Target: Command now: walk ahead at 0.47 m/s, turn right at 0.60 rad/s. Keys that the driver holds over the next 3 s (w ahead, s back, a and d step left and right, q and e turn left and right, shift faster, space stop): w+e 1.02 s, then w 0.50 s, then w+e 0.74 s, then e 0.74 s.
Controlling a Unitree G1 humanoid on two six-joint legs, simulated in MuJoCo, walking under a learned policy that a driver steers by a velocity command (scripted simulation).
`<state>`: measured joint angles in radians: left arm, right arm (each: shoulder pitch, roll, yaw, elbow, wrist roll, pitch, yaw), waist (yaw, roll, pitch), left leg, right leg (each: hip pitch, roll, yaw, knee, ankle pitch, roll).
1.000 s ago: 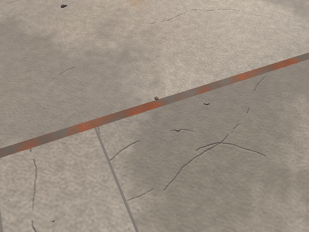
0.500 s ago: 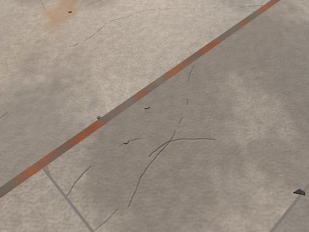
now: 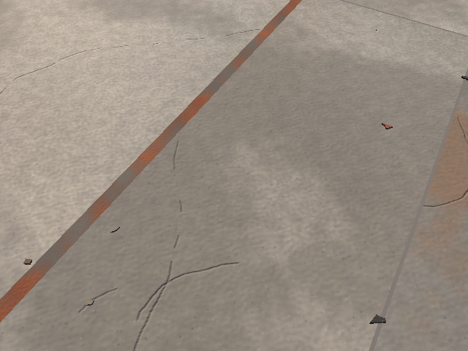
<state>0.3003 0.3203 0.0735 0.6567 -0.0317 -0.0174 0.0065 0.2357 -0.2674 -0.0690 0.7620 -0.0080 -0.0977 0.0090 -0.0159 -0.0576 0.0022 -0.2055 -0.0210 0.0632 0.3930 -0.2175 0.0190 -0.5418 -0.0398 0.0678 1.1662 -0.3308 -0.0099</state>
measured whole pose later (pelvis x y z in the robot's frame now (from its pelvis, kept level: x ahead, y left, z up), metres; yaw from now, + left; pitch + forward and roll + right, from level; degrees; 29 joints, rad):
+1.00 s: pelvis +0.56 -0.13 +0.00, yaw -36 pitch +1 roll +2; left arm 0.27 0.32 0.07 0.66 -0.03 -0.01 0.01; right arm 0.26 -0.27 -0.06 0.75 -0.01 -0.10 0.01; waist -0.03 -0.05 0.03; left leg -0.21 -0.03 0.09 0.39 -0.20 0.03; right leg -0.56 -0.04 0.07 1.16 -0.32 0.00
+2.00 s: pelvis +0.98 -0.49 +0.00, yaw -54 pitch +1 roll +1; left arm 0.29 0.31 0.08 0.76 -0.03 -0.02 0.01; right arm 0.22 -0.26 -0.05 0.81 -0.01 -0.09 0.02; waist -0.01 -0.04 0.04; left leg -0.24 0.00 0.11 0.40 -0.18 0.03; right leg -0.53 -0.07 0.06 1.14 -0.32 -0.02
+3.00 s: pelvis +1.11 -0.82 +0.00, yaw -91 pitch +1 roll +0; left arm 0.17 0.36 0.09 0.65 -0.02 0.06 0.03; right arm 0.11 -0.27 -0.05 0.71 -0.02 -0.01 -0.02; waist 0.00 -0.04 0.05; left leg -0.31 0.01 0.00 0.48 -0.19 0.01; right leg -0.49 0.09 0.11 1.14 -0.50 0.07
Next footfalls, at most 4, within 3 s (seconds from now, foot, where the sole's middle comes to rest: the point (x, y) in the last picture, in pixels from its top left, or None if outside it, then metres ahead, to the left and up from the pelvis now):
0.32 right None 0.33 -0.17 -0.78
0.80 left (257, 294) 0.67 -0.07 -0.78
1.32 right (377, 275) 0.73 -0.46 -0.78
1.80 left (360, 184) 1.10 -0.48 -0.78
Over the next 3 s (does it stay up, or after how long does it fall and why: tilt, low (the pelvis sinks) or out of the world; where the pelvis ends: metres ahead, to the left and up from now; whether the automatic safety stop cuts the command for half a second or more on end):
stays up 1.11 -0.82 0.00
